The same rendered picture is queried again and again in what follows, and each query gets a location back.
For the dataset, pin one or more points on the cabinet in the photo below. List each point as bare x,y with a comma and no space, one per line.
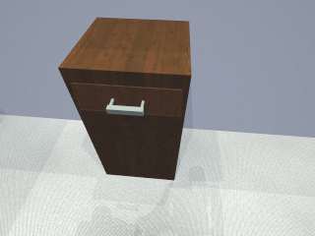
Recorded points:
133,53

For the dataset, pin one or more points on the handle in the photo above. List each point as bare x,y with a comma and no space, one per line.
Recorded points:
125,110

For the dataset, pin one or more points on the drawer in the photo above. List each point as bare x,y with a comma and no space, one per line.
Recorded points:
159,101

